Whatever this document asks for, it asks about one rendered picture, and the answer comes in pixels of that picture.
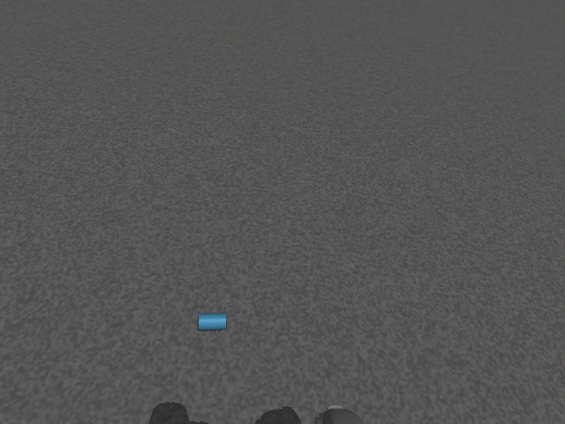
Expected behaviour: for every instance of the can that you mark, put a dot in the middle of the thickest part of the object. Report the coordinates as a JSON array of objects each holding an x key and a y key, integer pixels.
[{"x": 212, "y": 321}]

